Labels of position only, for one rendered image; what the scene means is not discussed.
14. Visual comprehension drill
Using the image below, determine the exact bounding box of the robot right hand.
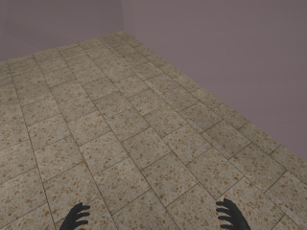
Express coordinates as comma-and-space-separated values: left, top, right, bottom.
216, 198, 251, 230

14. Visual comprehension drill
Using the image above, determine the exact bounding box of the robot left hand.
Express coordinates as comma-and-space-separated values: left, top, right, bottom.
59, 202, 90, 230

